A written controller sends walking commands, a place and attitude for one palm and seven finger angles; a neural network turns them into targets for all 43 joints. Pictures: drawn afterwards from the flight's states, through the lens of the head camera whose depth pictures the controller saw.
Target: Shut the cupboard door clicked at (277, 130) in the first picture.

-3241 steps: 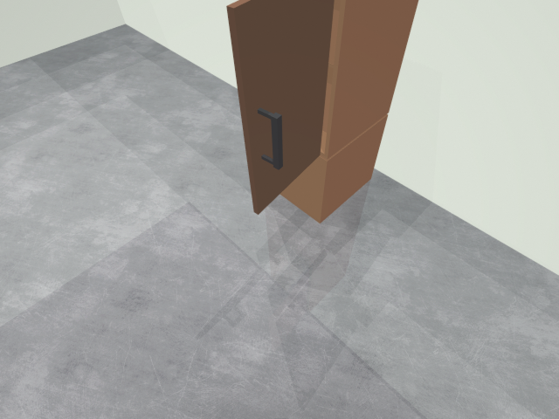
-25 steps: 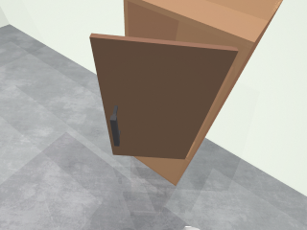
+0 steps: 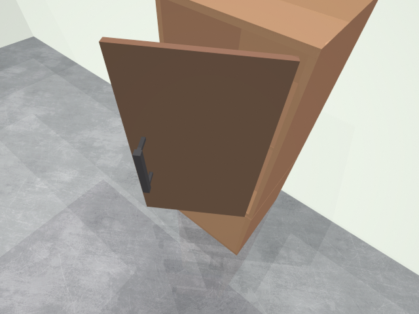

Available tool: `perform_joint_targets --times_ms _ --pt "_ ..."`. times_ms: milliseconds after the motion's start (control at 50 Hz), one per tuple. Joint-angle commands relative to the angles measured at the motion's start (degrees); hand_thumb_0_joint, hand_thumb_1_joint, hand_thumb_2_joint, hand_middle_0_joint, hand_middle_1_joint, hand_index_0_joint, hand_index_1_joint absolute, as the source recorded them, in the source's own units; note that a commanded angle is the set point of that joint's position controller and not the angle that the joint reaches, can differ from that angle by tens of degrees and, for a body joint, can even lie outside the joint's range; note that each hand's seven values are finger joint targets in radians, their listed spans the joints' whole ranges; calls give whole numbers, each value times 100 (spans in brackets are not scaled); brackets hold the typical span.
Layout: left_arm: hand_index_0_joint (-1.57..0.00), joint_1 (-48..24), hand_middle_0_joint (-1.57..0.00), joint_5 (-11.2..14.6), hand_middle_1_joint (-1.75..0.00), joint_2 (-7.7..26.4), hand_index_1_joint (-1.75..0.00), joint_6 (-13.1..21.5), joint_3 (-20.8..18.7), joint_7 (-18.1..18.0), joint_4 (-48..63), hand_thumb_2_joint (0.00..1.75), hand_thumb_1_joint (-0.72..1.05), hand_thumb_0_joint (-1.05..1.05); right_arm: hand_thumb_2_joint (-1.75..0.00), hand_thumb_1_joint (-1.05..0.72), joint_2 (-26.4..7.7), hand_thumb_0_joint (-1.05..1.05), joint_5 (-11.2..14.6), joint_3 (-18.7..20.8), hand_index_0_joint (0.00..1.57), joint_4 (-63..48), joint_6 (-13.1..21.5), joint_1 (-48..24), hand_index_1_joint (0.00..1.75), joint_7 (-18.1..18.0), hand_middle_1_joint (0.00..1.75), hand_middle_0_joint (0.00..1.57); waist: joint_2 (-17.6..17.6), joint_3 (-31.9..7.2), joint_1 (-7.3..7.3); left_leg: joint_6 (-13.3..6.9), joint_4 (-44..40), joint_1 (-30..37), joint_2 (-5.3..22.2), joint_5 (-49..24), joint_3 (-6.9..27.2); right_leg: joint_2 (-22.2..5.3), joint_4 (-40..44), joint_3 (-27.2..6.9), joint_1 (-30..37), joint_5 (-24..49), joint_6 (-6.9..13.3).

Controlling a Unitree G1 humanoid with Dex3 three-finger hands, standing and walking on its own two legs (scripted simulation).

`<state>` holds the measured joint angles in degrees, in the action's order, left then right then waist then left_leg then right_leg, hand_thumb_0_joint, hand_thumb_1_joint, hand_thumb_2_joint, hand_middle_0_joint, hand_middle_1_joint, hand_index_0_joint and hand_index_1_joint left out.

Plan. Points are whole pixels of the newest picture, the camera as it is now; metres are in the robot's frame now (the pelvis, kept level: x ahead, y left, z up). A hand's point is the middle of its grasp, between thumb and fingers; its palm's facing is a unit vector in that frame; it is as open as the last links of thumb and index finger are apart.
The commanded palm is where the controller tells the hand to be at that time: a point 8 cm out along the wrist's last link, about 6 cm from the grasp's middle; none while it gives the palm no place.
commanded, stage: come to a stop and stand still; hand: left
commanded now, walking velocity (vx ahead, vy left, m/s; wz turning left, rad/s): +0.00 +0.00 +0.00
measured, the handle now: (144, 166) +0.45 +0.21 -0.06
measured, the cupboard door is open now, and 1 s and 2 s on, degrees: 33 33 33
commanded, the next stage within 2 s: look again from close up in 0.52 s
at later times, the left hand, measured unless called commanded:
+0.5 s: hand out of the picture +0.03 +0.25 -0.16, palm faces -0.01 -0.96 -0.27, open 7.4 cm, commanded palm none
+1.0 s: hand out of the picture +0.06 +0.21 -0.17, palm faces -0.02 -0.97 -0.22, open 7.3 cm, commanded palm none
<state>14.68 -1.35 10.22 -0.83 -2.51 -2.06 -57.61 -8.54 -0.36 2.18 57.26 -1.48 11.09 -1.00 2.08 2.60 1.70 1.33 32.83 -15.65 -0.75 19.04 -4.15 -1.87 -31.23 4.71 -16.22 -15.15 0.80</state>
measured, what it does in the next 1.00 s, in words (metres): shifts its weight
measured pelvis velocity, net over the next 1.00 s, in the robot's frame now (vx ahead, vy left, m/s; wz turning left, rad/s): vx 0.04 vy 0.03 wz -0.01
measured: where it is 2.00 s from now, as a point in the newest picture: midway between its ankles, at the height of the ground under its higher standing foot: outside the picture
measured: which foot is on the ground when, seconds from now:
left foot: down 0.00-1.00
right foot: down 0.00-1.00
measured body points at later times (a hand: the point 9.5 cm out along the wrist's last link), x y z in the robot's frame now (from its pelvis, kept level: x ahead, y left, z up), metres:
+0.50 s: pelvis +0.01 +0.06 +0.00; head +0.03 +0.03 +0.45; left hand +0.03 +0.30 -0.14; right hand +0.05 -0.18 -0.16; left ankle +0.00 +0.09 -0.73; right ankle +0.00 -0.09 -0.73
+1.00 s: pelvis +0.04 +0.03 +0.01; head +0.08 +0.02 +0.46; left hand +0.07 +0.26 -0.15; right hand +0.04 -0.19 -0.16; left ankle +0.00 +0.09 -0.73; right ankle +0.01 -0.09 -0.73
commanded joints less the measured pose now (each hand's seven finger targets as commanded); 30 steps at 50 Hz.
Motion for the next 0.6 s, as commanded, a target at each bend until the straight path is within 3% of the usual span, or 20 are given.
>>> perform_joint_targets --times_ms 0,20,40,60,80,100,120,140,160,220,280,360,400,440,480,520,580 --pt "-20 82 -20 47 -30 433 -30 -19 -121 -13 398 90 90 0 -90 -90 -771 0 -66 125 20 -115 125 765 30 -31 30 20 -1220 -385 -152 -642 -1458 838 1328 -1560 1418 -275 -171 -390 -596 -294 36" --pt "-20 786 -20 69 -30 565 -30 122 43 -226 -119 90 90 0 -90 -90 -1123 0 -14 169 20 -570 87 -119 30 14 30 20 -1576 -225 30 -422 -294 -133 1112 -1299 260 -537 -234 -466 248 120 221" --pt "-20 608 -20 -12 -30 915 -30 56 7 -141 241 90 90 0 -90 -90 -720 0 -103 72 20 -907 33 -218 30 87 30 20 -1375 61 106 -352 -570 -928 497 1032 472 -607 430 -773 -46 -1421 316" --pt "-20 535 -20 -65 -30 1016 -30 63 -21 -62 306 90 90 0 -90 -90 -712 0 -164 53 20 -963 11 -423 30 126 30 20 -1272 436 112 -277 -406 -830 220 1089 346 -739 680 -1200 -583 -1778 442" --pt "-20 269 -20 -92 -30 1066 -30 94 -7 -57 324 90 90 0 -90 -90 -671 0 -141 41 20 -934 39 58 30 117 30 20 -823 376 -231 -284 -442 -631 276 1038 499 -801 717 -1224 -837 -2032 474" --pt "-20 137 -20 -75 -30 934 -30 100 15 -51 391 90 90 0 -90 -90 -715 0 -143 30 20 -890 76 452 30 104 30 20 -674 235 -366 -353 -686 -315 405 913 703 -615 498 -973 -1028 -1865 416" --pt "-20 124 -20 -55 -30 784 -30 97 59 -39 408 90 90 0 -90 -90 -779 0 -127 22 20 -879 127 555 30 99 30 20 -796 166 -373 -440 -1183 -280 671 1000 1084 -297 128 -606 -915 -1446 263" --pt "-20 256 -20 -40 -30 600 -30 92 111 -30 366 90 90 0 -90 -90 -914 0 -115 23 20 -881 181 529 30 80 30 20 -1030 90 -291 -562 -1681 -309 1031 1014 1613 -30 -354 -227 -658 -935 118" --pt "-20 367 -20 -63 -30 515 -30 98 143 -16 321 90 90 0 -90 -90 -938 0 -102 23 20 -917 220 439 30 45 30 20 -1073 65 -180 -679 -1818 -246 1193 442 1825 34 -620 -124 -585 -819 76" --pt "-20 447 -20 -5 -30 401 -30 107 190 -17 165 90 90 0 -90 -90 -990 0 -99 -1 20 -866 275 430 30 -25 30 20 -456 -185 -113 -765 -1626 280 1268 -1076 1611 -23 -731 -361 -527 -739 46" --pt "-20 419 -20 19 -30 425 -30 134 173 -19 91 90 90 0 -90 -90 -930 0 -84 -40 20 -757 321 400 30 -70 30 20 -495 -253 -66 -716 -1399 467 1136 -2188 1275 -73 -313 -504 -267 -421 51" --pt "-20 392 -20 41 -30 543 -30 173 214 -33 -23 90 90 0 -90 -90 -864 0 -68 -96 20 -550 349 441 30 -55 30 20 68 -233 -99 -530 -1431 388 802 -1500 1123 -227 318 -915 154 267 179" --pt "-20 289 -20 50 -30 534 -30 150 227 -38 -37 90 90 0 -90 -90 -950 0 -76 -92 20 -423 337 524 30 -47 30 20 272 -73 -162 -474 -1589 383 787 -1017 1115 -257 329 -938 83 152 181" --pt "-20 275 -20 46 -30 541 -30 130 233 -47 -54 90 90 0 -90 -90 -957 0 -84 -107 20 -285 346 545 30 -43 30 20 134 -50 -159 -455 -1726 438 805 -831 1134 -261 352 -933 71 111 172" --pt "-20 224 -20 48 -30 590 -30 120 225 -50 -58 90 90 0 -90 -90 -934 0 -82 -142 20 -181 368 568 30 -53 30 20 -208 -18 -146 -438 -1762 459 788 -1124 1113 -256 322 -903 120 141 163" --pt "-20 227 -20 53 -30 588 -30 106 226 -48 -99 90 90 0 -90 -90 -902 0 -81 -155 20 -85 379 586 30 -67 30 20 -338 -43 -138 -416 -1794 594 809 -1245 1106 -248 342 -864 104 121 144" --pt "-20 190 -20 54 -30 579 -30 109 228 -48 -153 90 90 0 -90 -90 -843 0 -73 -185 20 22 388 637 30 -88 30 20 -287 -47 -132 -447 -1684 666 790 -1662 1007 -277 443 -881 206 292 136"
